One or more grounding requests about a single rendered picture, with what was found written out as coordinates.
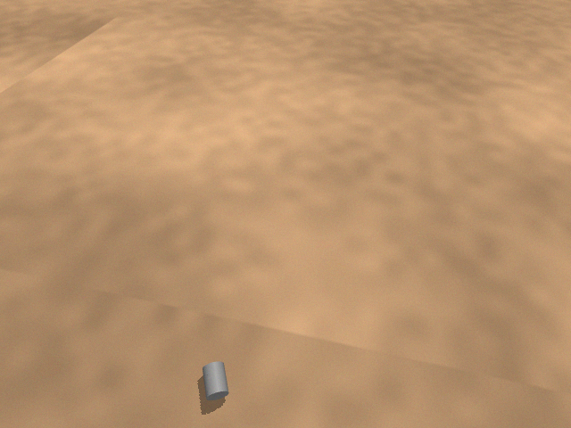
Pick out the can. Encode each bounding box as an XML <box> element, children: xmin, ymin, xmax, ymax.
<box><xmin>203</xmin><ymin>361</ymin><xmax>228</xmax><ymax>400</ymax></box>

